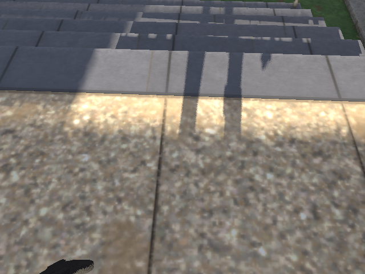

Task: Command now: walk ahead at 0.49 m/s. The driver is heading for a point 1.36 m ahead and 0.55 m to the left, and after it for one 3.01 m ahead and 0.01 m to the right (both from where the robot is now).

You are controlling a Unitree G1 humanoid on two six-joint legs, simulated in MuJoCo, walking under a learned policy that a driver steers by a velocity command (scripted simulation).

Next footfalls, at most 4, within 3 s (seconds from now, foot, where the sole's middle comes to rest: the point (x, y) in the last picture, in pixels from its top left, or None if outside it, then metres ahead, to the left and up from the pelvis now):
0.52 left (141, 266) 0.47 0.15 -0.75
1.00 right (169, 183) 0.79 0.04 -0.75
1.46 left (88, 182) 0.81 0.37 -0.75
1.78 right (143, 154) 0.94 0.15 -0.75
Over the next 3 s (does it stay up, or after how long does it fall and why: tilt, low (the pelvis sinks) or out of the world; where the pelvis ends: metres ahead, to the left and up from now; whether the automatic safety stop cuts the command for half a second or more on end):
stays up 0.90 0.34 0.03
